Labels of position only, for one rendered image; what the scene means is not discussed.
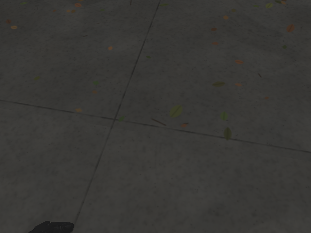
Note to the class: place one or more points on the robot left hand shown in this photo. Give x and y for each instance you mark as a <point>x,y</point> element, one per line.
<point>53,227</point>

